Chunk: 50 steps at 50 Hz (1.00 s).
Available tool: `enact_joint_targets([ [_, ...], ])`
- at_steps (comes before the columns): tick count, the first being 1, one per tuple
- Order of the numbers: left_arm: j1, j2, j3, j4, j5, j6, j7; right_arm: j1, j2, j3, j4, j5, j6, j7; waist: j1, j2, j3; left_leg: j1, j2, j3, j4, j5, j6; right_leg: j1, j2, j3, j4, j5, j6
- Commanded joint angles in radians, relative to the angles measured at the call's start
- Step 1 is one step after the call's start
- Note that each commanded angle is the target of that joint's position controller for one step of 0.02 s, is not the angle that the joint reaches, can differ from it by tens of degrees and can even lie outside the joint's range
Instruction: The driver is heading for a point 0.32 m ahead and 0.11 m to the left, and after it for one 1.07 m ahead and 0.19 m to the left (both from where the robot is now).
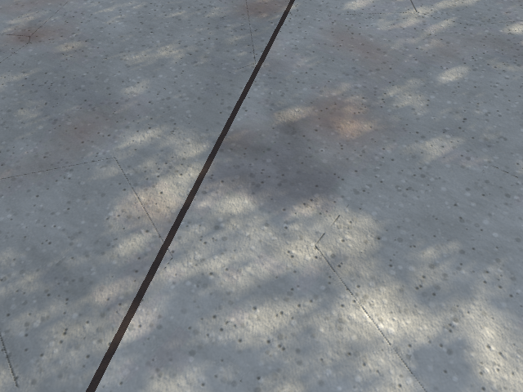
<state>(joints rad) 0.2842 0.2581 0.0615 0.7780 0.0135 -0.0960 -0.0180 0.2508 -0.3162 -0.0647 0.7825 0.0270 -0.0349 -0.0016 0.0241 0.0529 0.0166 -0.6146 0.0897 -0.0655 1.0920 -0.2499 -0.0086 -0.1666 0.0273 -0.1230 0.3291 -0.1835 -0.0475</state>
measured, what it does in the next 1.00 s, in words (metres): walks ahead, turning left: left foot, then right foot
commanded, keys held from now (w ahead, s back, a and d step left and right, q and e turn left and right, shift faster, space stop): w+q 0.18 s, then q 0.28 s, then no key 0.26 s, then e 0.28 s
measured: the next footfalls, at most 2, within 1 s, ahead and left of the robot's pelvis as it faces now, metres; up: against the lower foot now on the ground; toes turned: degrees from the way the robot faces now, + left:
left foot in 0.30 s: +0.31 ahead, +0.16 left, +0.00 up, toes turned +13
right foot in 0.76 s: +0.42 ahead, -0.04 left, +0.00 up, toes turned +22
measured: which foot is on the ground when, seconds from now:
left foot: up 0.00-0.28, down 0.30-1.00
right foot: down 0.00-0.28, up 0.30-0.74, down 0.76-1.00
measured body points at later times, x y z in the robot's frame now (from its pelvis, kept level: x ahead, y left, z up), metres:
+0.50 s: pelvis +0.22 +0.07 -0.01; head +0.28 +0.10 +0.44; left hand +0.30 +0.39 -0.12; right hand +0.44 -0.16 -0.10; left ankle +0.28 +0.15 -0.74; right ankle +0.27 -0.10 -0.66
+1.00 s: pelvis +0.32 +0.05 -0.02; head +0.34 +0.06 +0.43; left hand +0.39 +0.36 -0.11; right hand +0.53 -0.16 -0.12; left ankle +0.28 +0.15 -0.74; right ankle +0.39 -0.06 -0.74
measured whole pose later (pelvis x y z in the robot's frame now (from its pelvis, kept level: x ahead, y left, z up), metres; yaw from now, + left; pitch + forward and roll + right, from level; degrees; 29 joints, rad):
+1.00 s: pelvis +0.32 +0.05 -0.02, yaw +16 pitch +1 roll +1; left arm 0.15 0.27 0.05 0.73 -0.01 0.00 0.01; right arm 0.17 -0.26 -0.05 0.73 -0.02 0.02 -0.03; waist 0.00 0.00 0.03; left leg -0.26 -0.05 -0.03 0.57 -0.32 0.02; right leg -0.35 0.03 0.11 0.59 -0.26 0.01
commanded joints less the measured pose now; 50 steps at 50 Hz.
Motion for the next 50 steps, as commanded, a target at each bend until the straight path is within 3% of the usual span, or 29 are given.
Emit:
enact_joint_targets([
  [1,-0.060,0.129,0.034,-0.046,0.004,-0.025,0.011,0.013,-0.026,-0.009,-0.062,-0.005,0.004,0.002,-0.031,-0.113,0.010,-0.087,0.044,-0.053,-0.078,0.136,-0.012,0.037,-0.287,0.143,-0.201,0.246,-0.153],
  [5,-0.036,0.161,0.042,-0.020,-0.004,-0.013,0.023,-0.113,-0.002,0.003,-0.100,-0.007,-0.006,0.029,0.015,-0.095,0.045,-0.049,0.029,0.018,-0.308,0.308,0.005,0.063,-0.267,0.019,-0.211,0.261,-0.123],
  [9,0.026,0.191,0.055,0.018,-0.023,0.012,0.028,-0.225,-0.004,0.006,-0.160,-0.005,-0.004,0.051,0.051,-0.086,0.081,-0.084,0.015,0.065,-0.426,0.260,0.042,0.197,-0.309,-0.026,-0.173,0.300,-0.105],
  [10,0.017,0.198,0.057,0.021,-0.026,0.022,0.030,-0.235,-0.011,0.002,-0.173,-0.009,-0.004,0.057,0.042,-0.091,0.090,-0.078,0.001,0.085,-0.451,0.222,0.054,0.222,-0.312,-0.044,-0.130,0.411,-0.093],
  [12,-0.005,0.228,0.064,0.014,-0.034,0.042,0.043,-0.184,-0.043,-0.016,-0.182,-0.020,-0.003,0.065,-0.001,-0.133,0.030,0.037,-0.070,0.153,-0.463,0.130,0.083,0.252,-0.303,-0.072,0.026,0.793,-0.061],
  [13,-0.019,0.236,0.066,0.008,-0.039,0.052,0.049,-0.088,-0.072,-0.034,-0.163,-0.020,-0.004,0.065,-0.053,-0.144,-0.030,0.154,-0.115,0.176,-0.479,0.115,0.104,0.243,-0.287,-0.082,0.164,0.914,-0.042],
  [14,-0.037,0.226,0.061,0.000,-0.046,0.056,0.053,0.059,-0.122,-0.063,-0.126,-0.020,-0.005,0.056,-0.133,-0.121,-0.109,0.365,-0.155,0.171,-0.561,0.220,0.136,0.169,-0.245,-0.101,0.364,0.868,-0.005],
  [15,-0.007,0.185,0.045,-0.017,-0.021,0.046,0.052,0.154,-0.207,-0.091,-0.110,-0.021,0.005,0.030,-0.164,0.006,-0.192,0.642,-0.043,-0.004,-0.577,0.539,0.191,-0.062,-0.180,-0.103,0.662,0.472,0.063],
  [16,0.126,0.056,0.001,-0.058,0.022,0.026,0.033,0.082,-0.307,-0.092,-0.145,-0.040,0.003,0.020,-0.019,0.240,-0.329,0.975,0.253,-0.502,-0.552,0.841,0.417,-0.469,0.014,0.003,1.046,-0.507,0.131],
  [17,0.063,0.157,0.014,-0.039,-0.004,0.007,0.021,0.115,-0.243,-0.080,-0.181,-0.035,0.001,0.027,-0.119,0.068,-0.506,0.979,0.284,-0.595,-0.627,0.773,0.453,-0.476,0.004,0.213,1.133,-0.518,0.118],
  [18,-0.040,0.179,0.022,-0.073,-0.039,0.005,0.021,0.061,-0.194,-0.066,-0.182,-0.031,-0.003,0.032,-0.118,0.024,-0.374,0.877,0.236,-0.447,-0.650,0.738,0.404,-0.530,-0.039,0.221,1.101,-0.427,0.097],
  [19,-0.070,0.164,0.018,-0.077,-0.029,0.008,0.033,0.009,-0.155,-0.058,-0.177,-0.011,-0.004,0.029,-0.082,-0.041,-0.242,0.728,0.175,-0.348,-0.671,0.664,0.348,-0.546,-0.077,0.203,1.013,-0.343,0.093],
  [20,-0.078,0.168,0.023,-0.071,-0.011,0.018,0.046,-0.041,-0.127,-0.050,-0.184,-0.006,0.001,0.022,-0.052,-0.045,-0.168,0.593,0.142,-0.297,-0.699,0.622,0.318,-0.515,-0.101,0.199,0.949,-0.291,0.099],
  [21,-0.062,0.179,0.029,-0.071,-0.009,0.034,0.050,-0.071,-0.118,-0.045,-0.197,-0.019,0.006,0.016,-0.017,-0.022,-0.144,0.478,0.117,-0.267,-0.731,0.615,0.308,-0.441,-0.110,0.206,0.915,-0.258,0.100],
  [23,-0.028,0.156,0.027,-0.067,-0.003,0.057,0.054,-0.097,-0.131,-0.050,-0.205,-0.037,0.009,0.012,0.015,0.001,-0.144,0.367,0.095,-0.234,-0.752,0.660,0.308,-0.369,-0.092,0.192,0.850,-0.226,0.115],
  [26,-0.031,0.128,0.017,-0.060,0.001,0.070,0.062,-0.089,-0.135,-0.048,-0.191,-0.032,0.011,-0.003,0.013,0.013,-0.176,0.355,0.080,-0.183,-0.739,0.700,0.294,-0.361,-0.081,0.184,0.725,-0.150,0.139],
  [30,-0.109,0.119,0.010,-0.075,-0.008,0.082,0.057,-0.094,-0.120,-0.037,-0.176,-0.031,0.032,-0.019,-0.018,0.046,-0.170,0.347,0.055,-0.178,-0.748,0.441,0.251,-0.322,-0.086,0.192,0.561,-0.028,0.145],
  [33,-0.154,0.124,0.011,-0.087,-0.012,0.083,0.051,-0.094,-0.109,-0.027,-0.161,-0.041,0.040,-0.016,-0.042,0.070,-0.129,0.337,0.060,-0.209,-0.745,0.295,0.244,-0.271,-0.081,0.192,0.442,-0.036,0.134],
  [36,-0.150,0.118,0.011,-0.088,-0.009,0.070,0.041,-0.095,-0.081,-0.010,-0.144,-0.037,0.043,-0.007,-0.034,0.073,-0.112,0.358,0.065,-0.244,-0.677,0.312,0.228,-0.187,-0.063,0.174,0.282,-0.058,0.106],
  [37,-0.114,0.096,0.005,-0.074,-0.004,0.062,0.033,-0.106,-0.043,0.006,-0.135,-0.033,0.042,-0.007,-0.002,0.056,-0.117,0.350,0.048,-0.223,-0.649,0.290,0.195,-0.097,-0.066,0.165,0.133,0.060,0.086],
  [38,-0.108,0.107,0.002,-0.071,0.010,0.055,0.029,-0.056,-0.006,0.020,-0.117,-0.042,0.033,-0.006,-0.014,0.018,-0.121,0.330,0.008,-0.200,-0.630,0.220,0.138,-0.007,-0.112,0.219,0.056,0.234,0.062],
  [39,-0.124,0.188,0.015,-0.085,0.016,0.056,0.033,0.026,-0.002,0.020,-0.105,-0.069,0.022,-0.004,-0.085,-0.119,-0.135,0.302,-0.080,-0.121,-0.545,0.050,0.083,0.051,-0.229,0.339,0.081,0.469,0.006],
  [40,-0.181,0.152,0.003,-0.076,0.020,0.061,0.033,0.076,0.001,0.018,-0.091,-0.067,0.017,-0.004,-0.141,-0.234,-0.139,0.347,-0.117,-0.055,-0.577,-0.073,0.038,-0.023,-0.254,0.373,0.097,0.399,-0.078],
  [41,-0.208,0.113,0.000,-0.087,0.004,0.065,0.026,0.012,-0.040,0.013,-0.090,-0.072,0.021,-0.008,-0.101,-0.211,-0.107,0.403,-0.106,-0.043,-0.609,-0.022,0.016,-0.096,-0.205,0.361,0.083,0.235,-0.070],
  [42,-0.197,0.131,0.006,-0.089,-0.005,0.067,0.020,-0.053,-0.077,-0.001,-0.098,-0.062,0.028,-0.012,-0.062,-0.183,-0.075,0.393,-0.116,-0.032,-0.592,0.005,0.021,-0.115,-0.163,0.335,0.085,0.155,-0.039],
  [43,-0.188,0.167,0.015,-0.090,-0.011,0.066,0.017,-0.077,-0.082,-0.008,-0.101,-0.054,0.040,-0.019,-0.052,-0.178,-0.059,0.387,-0.119,-0.023,-0.572,0.026,0.030,-0.127,-0.150,0.338,0.092,0.148,-0.029],
  [45,-0.173,0.193,0.025,-0.095,-0.021,0.063,0.019,-0.071,-0.078,-0.014,-0.112,-0.049,0.053,-0.028,-0.052,-0.194,-0.056,0.386,-0.117,-0.009,-0.554,0.045,0.038,-0.133,-0.158,0.380,0.102,0.181,-0.045],
  [50,-0.164,0.178,0.034,-0.130,-0.031,0.089,0.037,-0.046,-0.045,-0.030,-0.111,-0.039,0.049,-0.036,-0.037,-0.152,-0.110,0.398,-0.110,0.017,-0.522,0.091,0.044,-0.131,-0.143,0.441,0.173,0.274,-0.081],
])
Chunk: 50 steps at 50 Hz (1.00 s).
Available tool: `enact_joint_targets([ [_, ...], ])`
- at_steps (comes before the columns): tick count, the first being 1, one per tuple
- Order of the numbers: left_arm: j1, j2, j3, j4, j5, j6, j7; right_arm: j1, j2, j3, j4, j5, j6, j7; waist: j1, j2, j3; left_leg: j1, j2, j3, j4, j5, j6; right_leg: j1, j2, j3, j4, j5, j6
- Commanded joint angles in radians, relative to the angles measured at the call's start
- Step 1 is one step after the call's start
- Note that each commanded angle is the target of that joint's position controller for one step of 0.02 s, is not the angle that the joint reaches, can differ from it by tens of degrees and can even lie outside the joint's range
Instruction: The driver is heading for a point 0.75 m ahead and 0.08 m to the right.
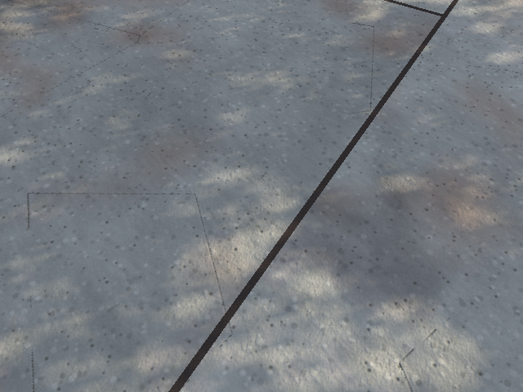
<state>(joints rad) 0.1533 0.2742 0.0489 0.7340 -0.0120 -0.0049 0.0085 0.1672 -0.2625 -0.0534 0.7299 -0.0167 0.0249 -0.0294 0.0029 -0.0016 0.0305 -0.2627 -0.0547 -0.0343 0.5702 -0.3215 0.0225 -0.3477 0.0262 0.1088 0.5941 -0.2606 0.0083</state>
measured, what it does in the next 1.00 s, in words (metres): walks ahead: right foot, then left foot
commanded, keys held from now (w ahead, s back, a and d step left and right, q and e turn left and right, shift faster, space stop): e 0.36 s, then no key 0.10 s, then w+q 0.54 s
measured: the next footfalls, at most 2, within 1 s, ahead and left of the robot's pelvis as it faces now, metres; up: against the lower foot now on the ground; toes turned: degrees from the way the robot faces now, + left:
right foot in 0.36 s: +0.03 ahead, -0.16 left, +0.00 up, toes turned -14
left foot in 0.98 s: +0.23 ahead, +0.08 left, +0.00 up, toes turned +0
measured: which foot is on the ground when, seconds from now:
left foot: down 0.00-0.36, up 0.38-0.96, down 0.98-1.00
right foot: down 0.00-0.08, up 0.10-0.34, down 0.36-1.00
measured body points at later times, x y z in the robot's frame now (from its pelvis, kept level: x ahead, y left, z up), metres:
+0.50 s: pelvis +0.00 -0.06 +0.01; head +0.03 -0.10 +0.45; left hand +0.22 +0.16 -0.07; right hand +0.06 -0.38 -0.11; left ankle +0.00 +0.09 -0.65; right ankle -0.01 -0.15 -0.73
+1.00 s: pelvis +0.13 -0.02 +0.00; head +0.16 +0.00 +0.45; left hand +0.21 +0.28 -0.13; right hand +0.29 -0.30 -0.09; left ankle +0.19 +0.08 -0.73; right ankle +0.00 -0.15 -0.72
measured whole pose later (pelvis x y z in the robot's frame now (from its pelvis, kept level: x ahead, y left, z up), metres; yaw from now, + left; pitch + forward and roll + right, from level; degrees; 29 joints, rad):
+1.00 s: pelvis +0.13 -0.02 +0.00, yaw -4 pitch +3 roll -1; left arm 0.31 0.33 0.09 0.81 -0.01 -0.04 0.00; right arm 0.16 -0.30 -0.07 0.71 0.03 -0.03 0.03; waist 0.05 -0.02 -0.01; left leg -0.42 0.04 0.05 0.60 -0.24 0.06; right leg -0.10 -0.09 -0.15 0.55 -0.42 0.04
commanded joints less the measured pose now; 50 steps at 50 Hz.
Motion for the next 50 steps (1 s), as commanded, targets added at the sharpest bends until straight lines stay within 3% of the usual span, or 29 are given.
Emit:
enact_joint_targets([
  [1,-0.041,0.159,0.048,-0.097,-0.007,0.004,0.012,0.043,-0.101,-0.047,-0.059,0.005,-0.011,-0.008,-0.016,-0.072,-0.127,0.064,0.049,-0.025,-0.018,0.182,0.022,0.025,-0.122,0.200,-0.070,0.329,-0.127],
  [3,-0.054,0.141,0.046,-0.118,-0.010,0.014,0.008,0.053,-0.128,-0.060,-0.062,0.003,-0.008,-0.010,-0.015,0.039,-0.111,0.115,0.141,-0.106,-0.097,0.273,0.076,-0.077,-0.048,0.114,0.029,0.210,-0.074],
  [4,-0.046,0.129,0.044,-0.123,-0.006,0.018,0.004,0.067,-0.149,-0.067,-0.064,-0.001,-0.008,-0.013,-0.017,0.112,-0.101,0.158,0.248,-0.203,-0.145,0.371,0.138,-0.154,0.002,0.040,0.119,0.101,-0.036],
  [5,-0.032,0.119,0.045,-0.126,0.001,0.020,-0.002,0.053,-0.160,-0.068,-0.072,-0.003,-0.012,-0.017,-0.013,0.196,-0.104,0.178,0.383,-0.304,-0.178,0.503,0.221,-0.209,0.017,-0.029,0.251,-0.169,-0.009],
  [6,-0.049,0.143,0.055,-0.133,0.004,0.022,-0.007,0.049,-0.152,-0.063,-0.086,-0.004,-0.020,-0.022,-0.028,0.178,-0.098,0.184,0.470,-0.361,-0.193,0.620,0.286,-0.264,-0.016,-0.034,0.441,-0.345,0.010],
  [7,-0.051,0.156,0.066,-0.133,-0.002,0.028,-0.009,0.035,-0.152,-0.060,-0.096,-0.003,-0.027,-0.025,-0.023,0.104,-0.083,0.184,0.478,-0.339,-0.190,0.663,0.296,-0.299,-0.036,-0.018,0.548,-0.363,0.023],
  [8,-0.042,0.136,0.062,-0.130,-0.010,0.036,-0.009,-0.002,-0.160,-0.062,-0.099,0.006,-0.030,-0.025,-0.003,0.070,-0.061,0.183,0.439,-0.267,-0.186,0.631,0.256,-0.314,-0.063,-0.012,0.519,-0.321,0.031],
  [11,-0.069,0.084,0.039,-0.146,-0.013,0.042,-0.018,-0.017,-0.193,-0.075,-0.088,0.015,-0.018,-0.024,-0.026,0.121,-0.061,0.173,0.338,-0.083,-0.175,0.649,0.188,-0.226,-0.071,-0.097,0.353,-0.188,0.052],
  [13,-0.068,0.090,0.041,-0.162,-0.020,0.043,-0.034,-0.009,-0.200,-0.080,-0.083,0.019,-0.006,-0.021,-0.035,0.161,-0.092,0.165,0.322,-0.014,-0.158,0.643,0.172,-0.117,-0.051,-0.147,0.223,-0.149,0.046],
  [15,-0.036,0.109,0.053,-0.163,-0.018,0.048,-0.042,-0.003,-0.207,-0.082,-0.075,0.036,-0.006,-0.016,-0.021,0.165,-0.110,0.168,0.329,0.017,-0.111,0.583,0.147,-0.030,-0.025,-0.189,0.073,-0.058,0.025],
  [16,0.005,0.112,0.061,-0.152,-0.013,0.051,-0.042,-0.011,-0.202,-0.080,-0.073,0.047,-0.010,-0.013,0.003,0.155,-0.117,0.138,0.319,0.045,-0.060,0.535,0.118,0.050,-0.001,-0.212,-0.037,0.033,0.003],
  [17,0.051,0.138,0.075,-0.141,-0.007,0.053,-0.032,0.032,-0.175,-0.074,-0.054,0.047,-0.019,-0.006,0.016,0.104,-0.130,0.070,0.283,0.096,0.043,0.442,0.064,0.172,0.014,-0.180,-0.136,0.142,-0.031],
  [18,0.095,0.243,0.104,-0.155,-0.006,0.050,-0.015,0.058,-0.137,-0.064,-0.063,0.011,-0.026,0.000,0.014,-0.109,-0.143,-0.157,0.196,0.174,0.291,0.131,-0.035,0.360,-0.150,0.085,-0.178,0.505,-0.109],
  [19,0.101,0.321,0.106,-0.186,0.030,0.036,-0.012,-0.001,-0.088,-0.039,-0.121,-0.026,-0.032,-0.001,0.021,-0.310,-0.192,-0.403,0.051,0.097,0.539,-0.408,-0.099,0.411,-0.424,0.467,-0.192,0.804,-0.343],
  [20,0.122,0.257,0.087,-0.179,0.047,0.014,-0.022,-0.049,-0.143,-0.053,-0.115,0.003,-0.030,-0.003,0.081,-0.167,-0.257,-0.395,0.072,-0.035,0.671,-0.401,-0.100,0.365,-0.440,0.445,-0.223,0.695,-0.408],
  [21,0.070,0.223,0.073,-0.172,0.042,-0.001,-0.022,-0.053,-0.156,-0.057,-0.105,0.026,-0.022,-0.005,0.046,-0.128,-0.180,-0.403,0.094,-0.039,0.685,-0.314,-0.089,0.302,-0.376,0.331,-0.225,0.589,-0.351],
  [22,0.018,0.191,0.066,-0.167,0.023,-0.004,-0.014,-0.038,-0.156,-0.061,-0.082,0.021,-0.015,-0.014,0.019,-0.083,-0.140,-0.400,0.112,-0.038,0.642,-0.229,-0.086,0.260,-0.309,0.254,-0.228,0.474,-0.284],
  [23,-0.020,0.166,0.055,-0.167,0.010,-0.002,-0.007,-0.033,-0.163,-0.065,-0.070,0.012,-0.007,-0.023,0.004,-0.081,-0.120,-0.376,0.121,-0.041,0.602,-0.165,-0.091,0.221,-0.275,0.213,-0.231,0.438,-0.247],
  [24,-0.022,0.146,0.044,-0.157,0.008,0.001,-0.001,0.005,-0.159,-0.064,-0.053,0.009,-0.004,-0.019,-0.016,-0.092,-0.143,-0.314,0.115,-0.019,0.594,-0.097,-0.096,0.183,-0.242,0.165,-0.255,0.346,-0.233],
  [26,0.021,0.109,0.032,-0.130,0.013,-0.005,0.005,0.049,-0.126,-0.053,-0.025,0.022,-0.011,0.002,-0.006,-0.128,-0.153,-0.290,0.114,0.017,0.524,0.005,-0.095,0.193,-0.209,0.139,-0.335,-0.016,-0.221],
  [28,0.045,0.133,0.037,-0.111,0.019,-0.017,0.009,-0.014,-0.125,-0.047,-0.041,0.034,-0.022,0.011,0.025,-0.156,-0.080,-0.333,0.121,0.013,0.416,0.040,-0.081,0.200,-0.233,0.181,-0.408,-0.198,-0.221],
  [30,0.067,0.155,0.045,-0.092,0.026,-0.033,0.014,-0.056,-0.126,-0.042,-0.052,0.035,-0.037,0.014,0.042,-0.131,-0.041,-0.370,0.132,-0.005,0.328,0.062,-0.065,0.238,-0.269,0.196,-0.437,-0.206,-0.223],
  [37,0.102,0.174,0.062,-0.034,0.011,-0.068,0.004,-0.052,-0.107,-0.034,-0.045,0.040,-0.061,0.030,0.058,-0.090,0.007,-0.418,0.152,-0.020,0.201,0.091,-0.034,0.303,-0.323,0.116,-0.496,-0.170,-0.225],
  [44,0.114,0.195,0.078,0.005,-0.003,-0.064,-0.012,-0.089,-0.092,-0.018,-0.078,0.043,-0.065,0.057,0.069,-0.088,0.020,-0.320,0.151,0.051,0.088,0.080,-0.003,0.295,-0.323,-0.043,-0.458,-0.062,-0.197],
  [47,0.085,0.203,0.080,0.011,-0.017,-0.052,-0.016,-0.023,-0.103,-0.023,-0.071,0.042,-0.064,0.065,0.013,-0.066,0.004,-0.154,0.105,0.123,0.008,0.101,0.041,0.240,-0.304,-0.125,-0.344,0.011,-0.157],
  [48,0.076,0.193,0.075,0.009,-0.014,-0.051,-0.014,0.060,-0.128,-0.039,-0.047,0.042,-0.062,0.062,-0.029,-0.055,-0.034,-0.008,0.056,0.155,-0.012,0.090,0.060,0.178,-0.272,-0.178,-0.217,0.158,-0.129],
  [49,0.081,0.150,0.058,0.005,0.001,-0.054,-0.012,0.216,-0.196,-0.075,-0.009,0.052,-0.060,0.053,-0.098,0.010,-0.120,0.214,0.054,0.095,-0.038,0.081,0.102,0.085,-0.210,-0.261,0.040,0.285,-0.078],
  [50,0.066,0.074,0.028,-0.064,0.038,-0.068,-0.012,0.344,-0.345,-0.111,-0.002,0.050,-0.056,0.036,-0.119,0.289,-0.182,0.469,0.314,-0.392,-0.159,-0.013,0.254,-0.268,-0.071,-0.318,0.481,-0.010,0.026],
])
